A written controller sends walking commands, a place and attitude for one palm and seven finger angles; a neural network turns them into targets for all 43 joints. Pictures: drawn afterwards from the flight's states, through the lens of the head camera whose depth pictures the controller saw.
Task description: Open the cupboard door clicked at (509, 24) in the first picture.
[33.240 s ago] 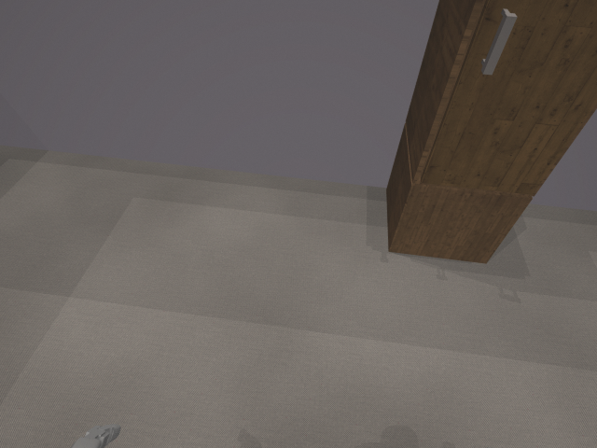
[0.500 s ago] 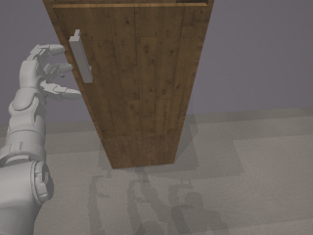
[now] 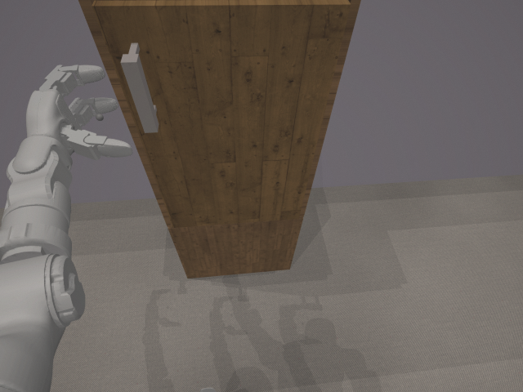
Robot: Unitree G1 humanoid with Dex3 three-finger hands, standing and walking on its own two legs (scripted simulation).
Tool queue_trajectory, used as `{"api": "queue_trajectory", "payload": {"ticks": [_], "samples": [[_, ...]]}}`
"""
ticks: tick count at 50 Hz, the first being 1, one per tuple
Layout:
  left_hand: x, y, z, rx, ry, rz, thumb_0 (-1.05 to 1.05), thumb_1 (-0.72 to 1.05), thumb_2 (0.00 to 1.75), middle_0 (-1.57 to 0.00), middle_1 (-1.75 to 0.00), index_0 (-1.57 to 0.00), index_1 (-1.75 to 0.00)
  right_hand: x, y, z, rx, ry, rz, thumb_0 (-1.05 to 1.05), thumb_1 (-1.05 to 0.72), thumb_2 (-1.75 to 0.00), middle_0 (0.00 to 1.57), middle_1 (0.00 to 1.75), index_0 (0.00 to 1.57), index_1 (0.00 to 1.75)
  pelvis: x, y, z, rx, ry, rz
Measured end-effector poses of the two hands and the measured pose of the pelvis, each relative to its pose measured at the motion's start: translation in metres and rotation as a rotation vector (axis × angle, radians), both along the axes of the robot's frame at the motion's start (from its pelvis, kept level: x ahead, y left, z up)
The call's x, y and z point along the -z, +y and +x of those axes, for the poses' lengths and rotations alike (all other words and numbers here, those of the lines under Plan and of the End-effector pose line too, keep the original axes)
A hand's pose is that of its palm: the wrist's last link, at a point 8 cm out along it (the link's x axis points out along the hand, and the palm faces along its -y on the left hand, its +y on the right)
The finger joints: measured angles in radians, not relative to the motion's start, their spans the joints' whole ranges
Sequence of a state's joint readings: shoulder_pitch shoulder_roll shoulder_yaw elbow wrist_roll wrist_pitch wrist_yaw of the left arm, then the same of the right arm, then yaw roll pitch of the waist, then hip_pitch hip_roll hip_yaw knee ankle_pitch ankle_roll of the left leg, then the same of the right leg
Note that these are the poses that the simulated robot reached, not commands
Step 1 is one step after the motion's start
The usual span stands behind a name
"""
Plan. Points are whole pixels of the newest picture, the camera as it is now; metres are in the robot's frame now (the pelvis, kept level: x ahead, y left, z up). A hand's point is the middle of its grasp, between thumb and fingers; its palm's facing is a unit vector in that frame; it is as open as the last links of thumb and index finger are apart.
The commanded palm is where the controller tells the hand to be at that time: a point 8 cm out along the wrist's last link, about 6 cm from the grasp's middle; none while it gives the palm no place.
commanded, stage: move the hooked fingers beside the handle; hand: left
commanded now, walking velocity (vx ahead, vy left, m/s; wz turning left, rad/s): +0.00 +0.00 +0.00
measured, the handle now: (143, 89) +0.56 +0.17 +0.15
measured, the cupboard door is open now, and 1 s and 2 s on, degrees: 0 0 1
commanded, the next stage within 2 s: slide the fingers in behind the handle in 0.92 s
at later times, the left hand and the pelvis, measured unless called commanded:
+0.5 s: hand (91, 119) +0.48 +0.23 +0.16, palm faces +0.09 -1.00 +0.03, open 14.0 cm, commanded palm +0.46 +0.28 +0.15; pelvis +0.00 +0.00 +0.00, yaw +0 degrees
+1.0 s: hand (97, 112) +0.50 +0.23 +0.16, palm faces +0.08 -1.00 +0.03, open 14.0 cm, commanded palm +0.47 +0.28 +0.15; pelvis +0.01 -0.01 +0.00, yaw -1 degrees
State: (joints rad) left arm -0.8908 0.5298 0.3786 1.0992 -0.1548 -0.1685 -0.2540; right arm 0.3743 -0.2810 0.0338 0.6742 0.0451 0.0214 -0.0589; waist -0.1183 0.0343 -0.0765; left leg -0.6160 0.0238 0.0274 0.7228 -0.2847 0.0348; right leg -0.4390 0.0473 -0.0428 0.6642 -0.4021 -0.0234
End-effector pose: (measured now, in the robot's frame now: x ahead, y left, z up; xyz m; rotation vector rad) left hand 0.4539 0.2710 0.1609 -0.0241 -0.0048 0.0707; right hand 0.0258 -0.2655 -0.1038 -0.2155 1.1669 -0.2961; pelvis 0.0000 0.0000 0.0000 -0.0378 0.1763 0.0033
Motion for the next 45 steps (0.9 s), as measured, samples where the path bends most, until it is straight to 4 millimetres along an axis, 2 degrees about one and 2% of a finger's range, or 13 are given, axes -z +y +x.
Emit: {"api": "queue_trajectory", "payload": {"ticks": [5, 12, 22, 28, 32, 37, 45], "samples": [[0.003, 0.003, 0.002, -0.012, 0.010, -0.005, -0.02, -0.50, 0.30, -0.30, -1.20, -0.30, -1.20, -0.001, -0.001, -0.011, 0.012, 0.017, -0.006, 0.00, -0.91, -0.90, 0.20, 0.29, 0.20, 0.30, 0.000, 0.000, -0.002, 0.004, 0.006, 0.000], [-0.006, 0.009, 0.000, -0.010, -0.042, 0.011, -0.02, -0.50, 0.30, -0.29, -1.20, -0.29, -1.20, -0.002, -0.003, -0.021, 0.032, 0.034, -0.012, 0.00, -0.91, -0.90, 0.20, 0.29, 0.20, 0.30, 0.000, -0.001, -0.001, 0.011, 0.008, -0.002], [0.005, 0.008, -0.004, -0.005, 0.019, -0.013, -0.02, -0.50, 0.30, -0.30, -1.20, -0.30, -1.20, -0.003, -0.004, -0.012, 0.015, 0.007, -0.011, 0.00, -0.91, -0.90, 0.20, 0.29, 0.20, 0.30, 0.001, -0.002, -0.002, 0.005, 0.004, -0.003], [-0.001, 0.014, 0.000, -0.026, -0.026, 0.011, -0.02, -0.50, 0.30, -0.30, -1.20, -0.30, -1.20, -0.003, -0.005, -0.007, 0.006, -0.004, -0.018, 0.00, -0.91, -0.90, 0.20, 0.29, 0.20, 0.30, 0.002, -0.003, -0.004, 0.004, 0.013, -0.005], [-0.004, 0.011, 0.005, 0.000, -0.012, 0.014, -0.02, -0.50, 0.30, -0.29, -1.20, -0.29, -1.20, -0.002, -0.005, -0.007, 0.001, 0.012, -0.018, 0.00, -0.91, -0.90, 0.20, 0.29, 0.20, 0.30, 0.002, -0.003, -0.002, -0.003, 0.021, -0.007], [0.004, 0.007, 0.013, 0.012, 0.033, -0.011, -0.02, -0.50, 0.30, -0.29, -1.20, -0.30, -1.20, -0.001, -0.006, -0.010, 0.006, 0.031, -0.018, 0.00, -0.91, -0.90, 0.20, 0.29, 0.20, 0.30, 0.002, -0.003, 0.000, -0.001, 0.033, -0.005], [0.005, 0.007, 0.019, -0.011, -0.007, 0.004, -0.02, -0.50, 0.30, -0.29, -1.20, -0.30, -1.20, -0.002, -0.006, -0.015, 0.035, 0.055, -0.012, 0.00, -0.91, -0.90, 0.20, 0.29, 0.20, 0.30, 0.002, -0.004, 0.008, 0.016, 0.041, 0.000]]}}
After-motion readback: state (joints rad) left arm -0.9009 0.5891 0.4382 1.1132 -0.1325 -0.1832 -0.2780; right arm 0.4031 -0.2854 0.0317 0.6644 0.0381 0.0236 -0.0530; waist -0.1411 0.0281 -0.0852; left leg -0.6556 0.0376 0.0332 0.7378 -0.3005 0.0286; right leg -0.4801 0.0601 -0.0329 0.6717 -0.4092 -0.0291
